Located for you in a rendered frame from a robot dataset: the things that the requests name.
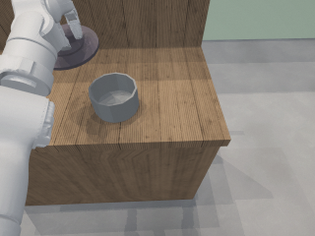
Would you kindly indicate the robot left upper arm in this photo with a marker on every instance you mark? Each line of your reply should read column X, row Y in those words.
column 26, row 121

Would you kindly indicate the left robot hand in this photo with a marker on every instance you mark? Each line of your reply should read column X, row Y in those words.
column 69, row 11

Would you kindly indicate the left robot forearm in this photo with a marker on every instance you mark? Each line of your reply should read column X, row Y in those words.
column 30, row 53

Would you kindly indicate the knob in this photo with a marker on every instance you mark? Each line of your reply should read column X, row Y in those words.
column 68, row 33

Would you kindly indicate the pot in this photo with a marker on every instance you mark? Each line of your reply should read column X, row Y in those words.
column 114, row 97

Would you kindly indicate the table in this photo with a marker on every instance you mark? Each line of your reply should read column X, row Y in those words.
column 164, row 151

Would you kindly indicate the lid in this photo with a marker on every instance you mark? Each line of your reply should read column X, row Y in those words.
column 81, row 52

